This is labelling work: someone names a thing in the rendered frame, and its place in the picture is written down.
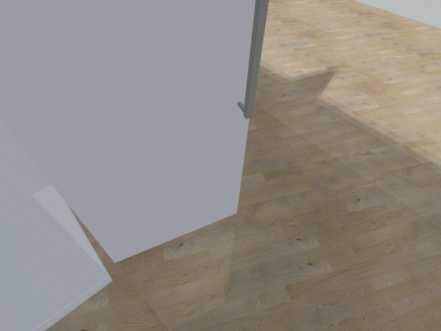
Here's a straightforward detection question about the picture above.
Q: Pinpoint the fridge door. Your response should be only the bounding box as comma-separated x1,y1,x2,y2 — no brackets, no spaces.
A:
0,0,256,263

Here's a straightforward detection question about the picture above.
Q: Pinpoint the handle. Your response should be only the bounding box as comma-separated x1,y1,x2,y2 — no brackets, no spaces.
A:
238,0,269,119

